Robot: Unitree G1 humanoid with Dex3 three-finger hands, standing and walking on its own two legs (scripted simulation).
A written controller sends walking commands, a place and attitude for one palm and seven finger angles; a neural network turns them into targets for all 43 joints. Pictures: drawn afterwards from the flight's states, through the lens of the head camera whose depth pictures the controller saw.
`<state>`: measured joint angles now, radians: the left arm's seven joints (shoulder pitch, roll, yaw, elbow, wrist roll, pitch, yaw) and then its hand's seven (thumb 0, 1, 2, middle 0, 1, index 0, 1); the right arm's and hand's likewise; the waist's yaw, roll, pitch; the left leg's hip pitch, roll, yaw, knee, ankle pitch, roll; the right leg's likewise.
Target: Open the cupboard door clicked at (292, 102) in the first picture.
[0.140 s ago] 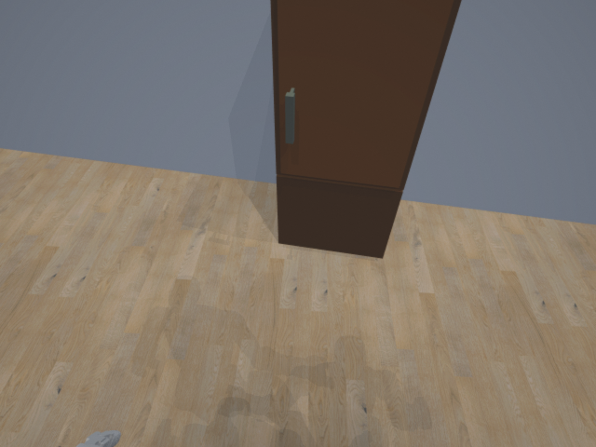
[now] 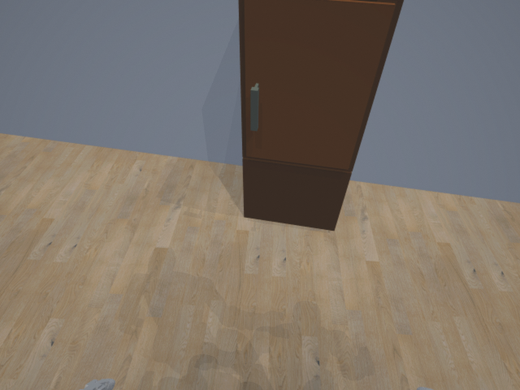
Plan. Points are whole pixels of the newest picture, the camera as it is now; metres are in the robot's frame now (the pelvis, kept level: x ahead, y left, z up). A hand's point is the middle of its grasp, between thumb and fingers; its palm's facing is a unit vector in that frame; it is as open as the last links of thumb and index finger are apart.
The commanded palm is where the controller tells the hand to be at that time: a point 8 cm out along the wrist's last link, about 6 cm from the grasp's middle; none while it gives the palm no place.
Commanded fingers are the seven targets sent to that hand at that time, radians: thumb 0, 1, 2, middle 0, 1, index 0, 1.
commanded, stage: stand and wait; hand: left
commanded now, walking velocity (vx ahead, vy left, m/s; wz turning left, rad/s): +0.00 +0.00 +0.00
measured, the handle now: (255, 107) +1.04 +0.08 -0.10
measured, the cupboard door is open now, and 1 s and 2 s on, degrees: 0 0 0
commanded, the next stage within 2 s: look at it before walking up in 0.68 s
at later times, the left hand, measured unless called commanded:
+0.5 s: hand out of the picture +0.03 +0.23 -0.15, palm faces -0.02 -0.94 -0.33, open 7.4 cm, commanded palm none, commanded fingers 0.00 0.90 0.90 -0.20 -0.30 -0.20 -0.30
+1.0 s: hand out of the picture +0.06 +0.23 -0.15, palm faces -0.04 -0.95 -0.32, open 7.4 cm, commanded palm none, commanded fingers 0.00 0.90 0.90 -0.20 -0.30 -0.20 -0.30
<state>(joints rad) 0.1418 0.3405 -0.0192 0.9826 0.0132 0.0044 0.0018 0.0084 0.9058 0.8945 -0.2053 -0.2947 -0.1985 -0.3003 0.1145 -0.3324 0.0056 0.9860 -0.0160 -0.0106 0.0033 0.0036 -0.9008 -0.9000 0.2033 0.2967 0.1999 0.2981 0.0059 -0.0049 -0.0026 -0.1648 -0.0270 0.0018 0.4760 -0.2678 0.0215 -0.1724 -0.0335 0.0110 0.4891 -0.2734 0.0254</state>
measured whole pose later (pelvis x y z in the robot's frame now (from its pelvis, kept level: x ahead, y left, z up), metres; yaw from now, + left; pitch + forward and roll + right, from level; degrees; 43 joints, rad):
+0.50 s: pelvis -0.02 -0.01 +0.01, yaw +0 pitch -3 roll +0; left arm 0.18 0.34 -0.01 1.08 0.01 0.00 0.00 0.01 0.91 0.89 -0.21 -0.29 -0.20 -0.30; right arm 0.16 -0.34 0.00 1.11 -0.01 0.00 0.00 0.00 -0.90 -0.90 0.20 0.30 0.20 0.30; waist 0.00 0.00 0.03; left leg -0.16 -0.01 -0.01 0.41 -0.20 0.00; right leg -0.17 -0.01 0.00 0.42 -0.20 0.01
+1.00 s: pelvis -0.01 -0.01 +0.01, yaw +0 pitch -2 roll +0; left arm 0.14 0.33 -0.01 1.08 0.02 -0.01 0.00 0.01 0.91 0.89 -0.21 -0.29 -0.20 -0.30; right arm 0.13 -0.33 0.00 1.11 -0.01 -0.01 0.00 0.00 -0.90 -0.90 0.20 0.30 0.20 0.30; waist 0.00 -0.01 0.02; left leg -0.15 0.00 0.00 0.39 -0.20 0.00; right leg -0.16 -0.01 0.01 0.40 -0.20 0.00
